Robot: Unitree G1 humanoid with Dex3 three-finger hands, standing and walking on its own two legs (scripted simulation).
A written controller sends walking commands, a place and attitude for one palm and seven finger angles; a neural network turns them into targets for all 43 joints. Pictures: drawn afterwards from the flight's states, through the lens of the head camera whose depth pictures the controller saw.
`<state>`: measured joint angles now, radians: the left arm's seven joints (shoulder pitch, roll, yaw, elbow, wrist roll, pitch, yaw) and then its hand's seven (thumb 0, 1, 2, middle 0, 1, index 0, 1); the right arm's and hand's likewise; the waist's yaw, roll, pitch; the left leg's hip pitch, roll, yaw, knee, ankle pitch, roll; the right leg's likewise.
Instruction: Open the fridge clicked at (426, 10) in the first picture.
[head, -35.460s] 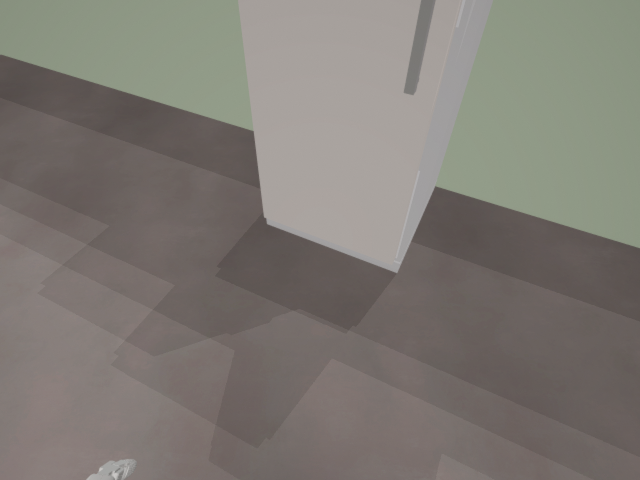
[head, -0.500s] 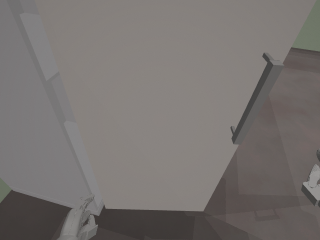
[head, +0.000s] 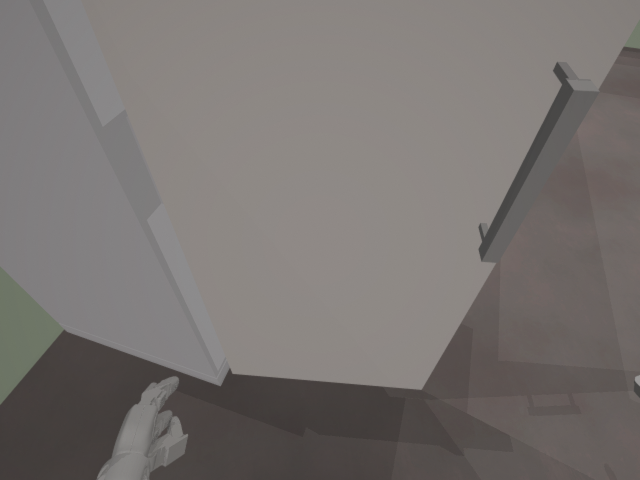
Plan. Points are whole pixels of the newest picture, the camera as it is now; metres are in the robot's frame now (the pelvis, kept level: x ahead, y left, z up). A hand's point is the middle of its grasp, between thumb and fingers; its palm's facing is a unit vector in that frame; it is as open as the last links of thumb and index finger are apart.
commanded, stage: step back with the hand held close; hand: right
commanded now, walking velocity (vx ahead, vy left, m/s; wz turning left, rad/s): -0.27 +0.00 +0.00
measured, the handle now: (520, 176) +0.46 -0.23 +0.16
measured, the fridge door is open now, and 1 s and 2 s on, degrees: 76 76 76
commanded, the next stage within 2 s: stop stepping back and stand still in 0.90 s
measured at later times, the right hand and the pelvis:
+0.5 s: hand out of the picture +0.10 -0.29 +0.15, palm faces +0.50 +0.78 -0.37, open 7.4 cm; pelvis -0.08 -0.02 -0.02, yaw -4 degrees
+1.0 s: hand out of the picture +0.05 -0.25 +0.18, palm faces +0.32 +0.85 -0.42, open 7.4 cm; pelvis -0.18 -0.01 -0.02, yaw +2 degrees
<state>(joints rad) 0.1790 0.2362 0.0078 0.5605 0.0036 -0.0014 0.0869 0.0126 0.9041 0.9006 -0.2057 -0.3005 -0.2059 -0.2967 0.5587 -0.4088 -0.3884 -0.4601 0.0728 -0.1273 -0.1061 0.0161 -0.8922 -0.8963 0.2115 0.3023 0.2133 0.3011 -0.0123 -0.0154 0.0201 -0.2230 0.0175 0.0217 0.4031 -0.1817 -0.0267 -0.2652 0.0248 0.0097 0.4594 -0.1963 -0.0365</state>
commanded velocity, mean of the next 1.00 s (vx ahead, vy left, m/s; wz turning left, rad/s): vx -0.34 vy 0.00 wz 0.04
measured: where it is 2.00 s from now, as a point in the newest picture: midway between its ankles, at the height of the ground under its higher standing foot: outside the picture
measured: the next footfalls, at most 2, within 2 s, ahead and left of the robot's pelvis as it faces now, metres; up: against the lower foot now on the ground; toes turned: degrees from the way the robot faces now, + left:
left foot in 0.80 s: -0.19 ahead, +0.06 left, +0.00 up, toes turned -1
right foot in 1.30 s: -0.23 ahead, -0.14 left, +0.00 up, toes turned -3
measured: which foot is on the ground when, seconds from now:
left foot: down 0.00-0.48, up 0.50-0.78, down 0.80-1.00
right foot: down 0.00-1.00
